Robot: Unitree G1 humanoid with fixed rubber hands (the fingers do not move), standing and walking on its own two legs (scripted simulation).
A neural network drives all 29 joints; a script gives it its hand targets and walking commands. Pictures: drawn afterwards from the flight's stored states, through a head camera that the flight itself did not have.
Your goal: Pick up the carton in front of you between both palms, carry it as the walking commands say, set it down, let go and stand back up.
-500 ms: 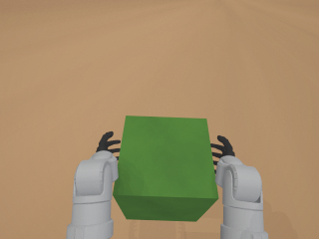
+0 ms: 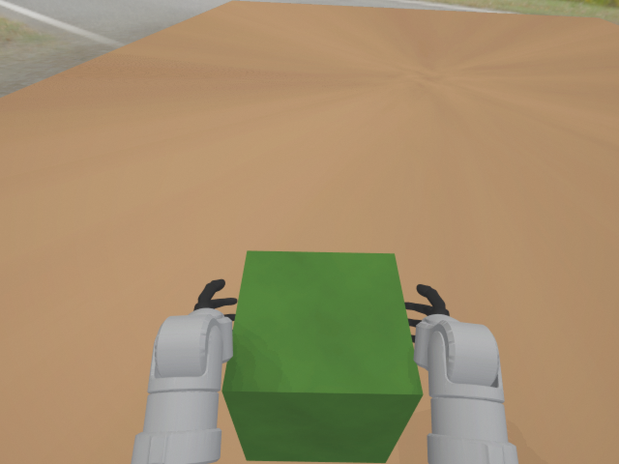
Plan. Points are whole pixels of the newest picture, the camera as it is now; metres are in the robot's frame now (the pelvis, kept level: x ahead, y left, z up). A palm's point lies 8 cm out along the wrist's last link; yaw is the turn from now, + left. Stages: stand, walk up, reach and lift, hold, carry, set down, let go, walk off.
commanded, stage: carry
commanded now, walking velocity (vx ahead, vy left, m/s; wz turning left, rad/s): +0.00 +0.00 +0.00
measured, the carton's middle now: (318, 360) +0.31 +0.00 -0.01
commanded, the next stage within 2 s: hold in 1.18 s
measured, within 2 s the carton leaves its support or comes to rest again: neither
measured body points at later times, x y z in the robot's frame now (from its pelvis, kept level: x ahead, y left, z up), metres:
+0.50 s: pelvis -0.03 +0.00 +0.00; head -0.08 +0.00 +0.45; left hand +0.26 +0.15 +0.06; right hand +0.26 -0.15 +0.06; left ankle -0.03 +0.12 -0.73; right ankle -0.01 -0.10 -0.73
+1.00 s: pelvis -0.05 +0.00 +0.00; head -0.08 +0.00 +0.45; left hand +0.26 +0.15 +0.03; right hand +0.26 -0.15 +0.03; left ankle -0.03 +0.12 -0.73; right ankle -0.01 -0.10 -0.73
